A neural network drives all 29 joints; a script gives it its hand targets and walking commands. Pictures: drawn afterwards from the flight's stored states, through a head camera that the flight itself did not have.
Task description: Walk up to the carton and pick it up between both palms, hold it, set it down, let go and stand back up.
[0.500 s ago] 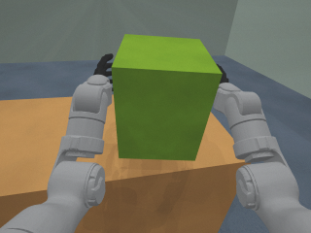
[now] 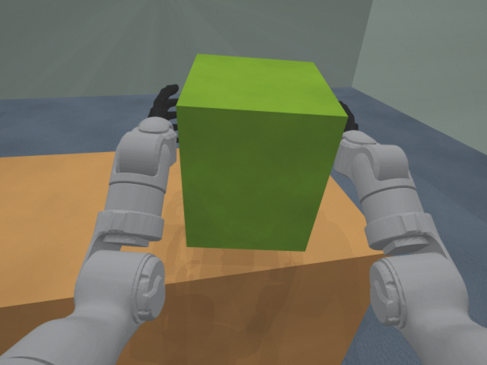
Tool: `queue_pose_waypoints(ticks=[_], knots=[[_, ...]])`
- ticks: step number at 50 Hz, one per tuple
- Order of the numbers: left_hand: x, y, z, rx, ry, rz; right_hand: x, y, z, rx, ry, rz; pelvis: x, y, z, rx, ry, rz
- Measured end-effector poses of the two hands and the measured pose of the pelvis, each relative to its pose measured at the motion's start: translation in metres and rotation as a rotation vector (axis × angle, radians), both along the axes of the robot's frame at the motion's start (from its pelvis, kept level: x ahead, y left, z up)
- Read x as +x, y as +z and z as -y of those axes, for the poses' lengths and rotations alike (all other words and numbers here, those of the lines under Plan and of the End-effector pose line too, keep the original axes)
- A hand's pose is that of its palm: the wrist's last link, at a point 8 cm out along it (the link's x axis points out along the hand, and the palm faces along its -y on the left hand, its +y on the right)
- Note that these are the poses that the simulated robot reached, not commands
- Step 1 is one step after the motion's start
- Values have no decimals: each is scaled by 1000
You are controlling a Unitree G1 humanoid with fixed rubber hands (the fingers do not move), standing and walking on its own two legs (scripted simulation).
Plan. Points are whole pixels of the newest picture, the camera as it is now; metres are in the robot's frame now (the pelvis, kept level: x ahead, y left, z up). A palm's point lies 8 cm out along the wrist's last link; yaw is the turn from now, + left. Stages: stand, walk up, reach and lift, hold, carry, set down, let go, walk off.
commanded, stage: set down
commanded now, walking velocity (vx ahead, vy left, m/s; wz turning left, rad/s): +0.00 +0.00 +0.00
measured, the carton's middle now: (251, 152) +0.38 +0.00 +0.24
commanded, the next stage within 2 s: none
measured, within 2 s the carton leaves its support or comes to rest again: neither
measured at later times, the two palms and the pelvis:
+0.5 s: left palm (157, 136) +0.40 +0.16 +0.26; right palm (322, 154) +0.40 -0.13 +0.23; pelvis +0.01 +0.00 +0.00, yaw +0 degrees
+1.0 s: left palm (159, 141) +0.41 +0.16 +0.24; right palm (317, 157) +0.42 -0.13 +0.21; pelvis +0.01 +0.00 +0.00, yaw +0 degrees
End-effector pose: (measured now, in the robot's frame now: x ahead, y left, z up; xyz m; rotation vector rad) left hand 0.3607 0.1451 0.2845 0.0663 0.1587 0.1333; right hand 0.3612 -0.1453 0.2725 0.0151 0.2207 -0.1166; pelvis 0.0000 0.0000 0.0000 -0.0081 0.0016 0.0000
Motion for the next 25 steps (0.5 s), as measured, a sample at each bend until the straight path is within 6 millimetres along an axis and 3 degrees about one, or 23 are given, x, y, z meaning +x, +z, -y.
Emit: queue_pose_waypoints(ticks=[13,25], knots=[[20,-16,1,35,-7,8,18,-27,0,39,-10,10,1,0,0,0,0,-1],[34,-28,-15,41,35,24,44,-44,-16,55,30,26,6,1,0,1,0,-8]])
